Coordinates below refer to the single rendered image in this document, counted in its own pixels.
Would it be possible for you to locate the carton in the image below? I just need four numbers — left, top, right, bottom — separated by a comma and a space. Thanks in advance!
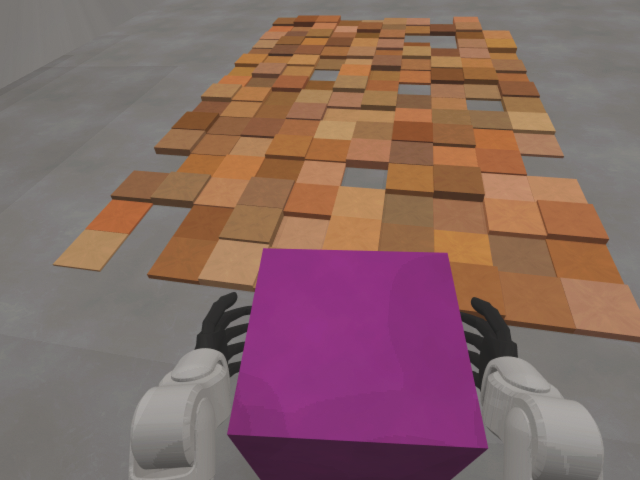
227, 248, 488, 480

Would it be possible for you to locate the robot right hand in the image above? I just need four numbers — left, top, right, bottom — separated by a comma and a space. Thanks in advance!
460, 297, 518, 392

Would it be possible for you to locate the robot right forearm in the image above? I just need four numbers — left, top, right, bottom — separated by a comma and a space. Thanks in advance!
481, 356, 604, 480

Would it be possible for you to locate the robot left forearm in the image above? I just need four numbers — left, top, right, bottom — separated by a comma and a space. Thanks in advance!
128, 348, 231, 480

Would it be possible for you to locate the robot left hand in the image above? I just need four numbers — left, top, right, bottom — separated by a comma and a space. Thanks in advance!
194, 292, 252, 377

